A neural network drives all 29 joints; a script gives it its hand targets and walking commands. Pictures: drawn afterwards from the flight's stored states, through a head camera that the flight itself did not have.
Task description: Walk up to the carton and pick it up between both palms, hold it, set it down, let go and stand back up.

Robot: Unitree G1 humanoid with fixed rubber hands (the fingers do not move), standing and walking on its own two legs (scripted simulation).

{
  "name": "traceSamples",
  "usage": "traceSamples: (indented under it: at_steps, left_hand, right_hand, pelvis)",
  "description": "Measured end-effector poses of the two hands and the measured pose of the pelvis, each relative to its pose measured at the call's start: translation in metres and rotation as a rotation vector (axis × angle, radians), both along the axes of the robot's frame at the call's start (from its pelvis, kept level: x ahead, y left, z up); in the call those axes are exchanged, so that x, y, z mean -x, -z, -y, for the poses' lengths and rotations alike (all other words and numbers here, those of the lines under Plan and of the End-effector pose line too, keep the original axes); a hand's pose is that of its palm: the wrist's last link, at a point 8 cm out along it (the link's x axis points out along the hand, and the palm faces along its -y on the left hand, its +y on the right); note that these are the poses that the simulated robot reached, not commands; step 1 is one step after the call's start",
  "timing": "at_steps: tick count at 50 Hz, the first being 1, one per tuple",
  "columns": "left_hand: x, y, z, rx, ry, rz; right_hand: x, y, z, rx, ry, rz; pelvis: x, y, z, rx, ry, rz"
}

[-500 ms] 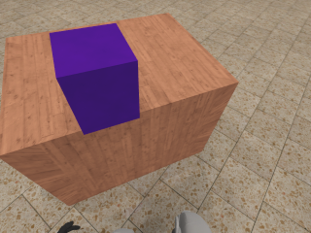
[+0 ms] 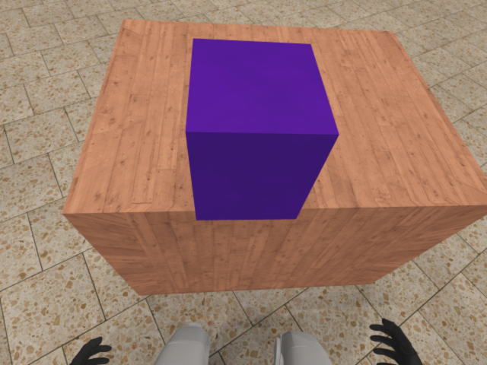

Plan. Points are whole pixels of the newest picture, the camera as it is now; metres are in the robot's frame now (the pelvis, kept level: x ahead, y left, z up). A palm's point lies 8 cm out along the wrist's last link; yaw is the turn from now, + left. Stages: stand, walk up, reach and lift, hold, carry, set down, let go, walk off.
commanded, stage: walk up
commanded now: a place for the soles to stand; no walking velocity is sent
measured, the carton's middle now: (249, 137) +0.47 +0.01 +0.06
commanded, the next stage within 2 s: none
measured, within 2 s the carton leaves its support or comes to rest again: neither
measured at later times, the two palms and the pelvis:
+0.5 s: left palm out of the picture +0.06 +0.27 -0.09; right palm (390, 339) +0.16 -0.25 -0.08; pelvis +0.00 -0.01 +0.01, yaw +9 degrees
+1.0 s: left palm out of the picture -0.01 +0.26 -0.10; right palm (393, 346) +0.15 -0.25 -0.09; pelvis -0.01 -0.03 +0.01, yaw +14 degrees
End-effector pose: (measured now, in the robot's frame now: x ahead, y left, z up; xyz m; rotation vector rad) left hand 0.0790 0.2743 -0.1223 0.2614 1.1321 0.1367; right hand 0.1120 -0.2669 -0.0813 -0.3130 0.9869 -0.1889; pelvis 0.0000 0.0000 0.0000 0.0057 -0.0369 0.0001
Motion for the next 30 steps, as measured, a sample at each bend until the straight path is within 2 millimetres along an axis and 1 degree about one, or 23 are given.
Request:
traceSamples:
  at_steps: [4, 7, 11, 15, 19, 22, 26, 30]
  left_hand:
    - [-0.007, -0.008, 0.008, 0.013, -0.020, 0.038]
    - [-0.007, -0.012, 0.016, 0.012, -0.026, 0.068]
    - [0.000, -0.021, 0.024, 0.016, -0.054, 0.096]
    - [0.001, -0.028, 0.021, 0.022, -0.077, 0.121]
    - [0.002, -0.033, 0.015, 0.022, -0.101, 0.153]
    - [0.007, -0.033, 0.010, 0.018, -0.120, 0.161]
    - [0.021, -0.032, 0.006, 0.010, -0.146, 0.146]
    - [0.042, -0.030, 0.008, 0.003, -0.174, 0.110]
  right_hand:
    - [-0.023, -0.003, -0.008, -0.002, -0.051, 0.013]
    - [-0.036, 0.003, -0.011, -0.032, -0.084, 0.030]
    - [-0.047, 0.012, -0.017, -0.083, -0.109, 0.032]
    - [-0.050, 0.012, -0.022, -0.101, -0.137, 0.035]
    - [-0.048, 0.008, -0.024, -0.099, -0.160, 0.029]
    - [-0.047, 0.003, -0.023, -0.085, -0.169, 0.026]
    - [-0.044, -0.002, -0.020, -0.068, -0.178, 0.022]
    - [-0.042, -0.004, -0.016, -0.060, -0.190, 0.012]
  pelvis:
    - [-0.004, -0.005, 0.003, 0.004, -0.041, -0.019]
    - [-0.004, -0.003, 0.007, 0.004, -0.060, -0.020]
    - [-0.004, -0.003, 0.011, 0.025, -0.086, -0.004]
    - [-0.004, -0.004, 0.010, 0.014, -0.111, 0.001]
    - [-0.001, -0.007, 0.010, 0.018, -0.131, 0.000]
    - [0.002, -0.009, 0.010, 0.021, -0.143, -0.002]
    - [0.005, -0.011, 0.012, 0.026, -0.156, -0.006]
    - [0.006, -0.013, 0.017, 0.029, -0.170, -0.009]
